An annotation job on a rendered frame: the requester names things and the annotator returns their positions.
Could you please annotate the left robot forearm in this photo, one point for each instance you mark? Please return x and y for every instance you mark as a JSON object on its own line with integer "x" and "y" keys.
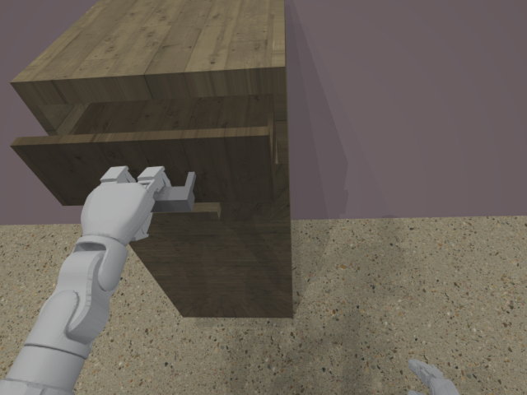
{"x": 70, "y": 320}

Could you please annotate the robot right hand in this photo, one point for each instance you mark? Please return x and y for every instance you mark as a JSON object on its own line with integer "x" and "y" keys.
{"x": 432, "y": 378}

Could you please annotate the drawer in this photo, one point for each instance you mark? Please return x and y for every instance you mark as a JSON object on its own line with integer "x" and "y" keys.
{"x": 228, "y": 141}

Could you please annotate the robot left hand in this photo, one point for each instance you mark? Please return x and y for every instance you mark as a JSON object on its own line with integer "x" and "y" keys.
{"x": 120, "y": 208}

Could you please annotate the handle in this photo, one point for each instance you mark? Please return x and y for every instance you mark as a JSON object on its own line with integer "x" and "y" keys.
{"x": 180, "y": 198}
{"x": 200, "y": 211}

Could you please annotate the cabinet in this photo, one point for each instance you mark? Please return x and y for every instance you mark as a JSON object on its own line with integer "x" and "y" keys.
{"x": 121, "y": 50}

